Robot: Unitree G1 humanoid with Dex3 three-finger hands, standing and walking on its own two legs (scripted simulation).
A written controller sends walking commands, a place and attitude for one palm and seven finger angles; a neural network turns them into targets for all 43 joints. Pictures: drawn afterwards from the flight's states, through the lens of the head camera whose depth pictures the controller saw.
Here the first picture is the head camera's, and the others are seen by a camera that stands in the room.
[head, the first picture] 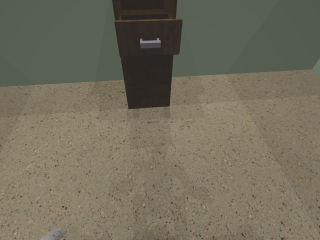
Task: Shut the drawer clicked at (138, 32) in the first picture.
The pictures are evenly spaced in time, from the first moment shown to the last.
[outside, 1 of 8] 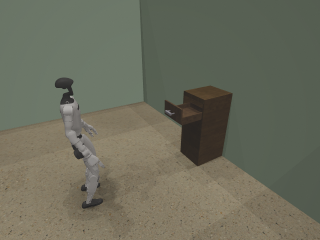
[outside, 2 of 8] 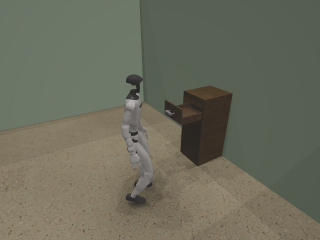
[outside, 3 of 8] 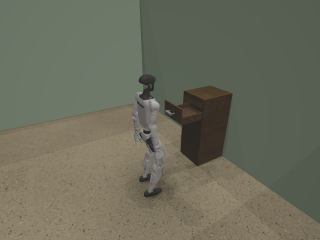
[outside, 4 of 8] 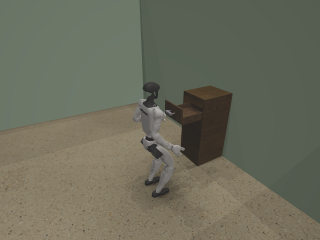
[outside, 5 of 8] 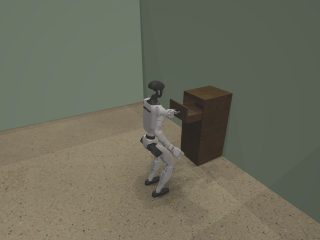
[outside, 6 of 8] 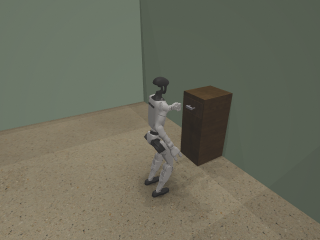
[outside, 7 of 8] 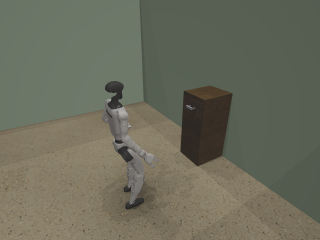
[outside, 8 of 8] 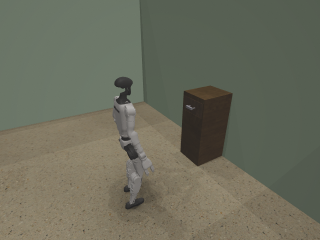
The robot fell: no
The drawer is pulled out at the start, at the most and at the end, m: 0.30 0.30 0.00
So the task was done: yes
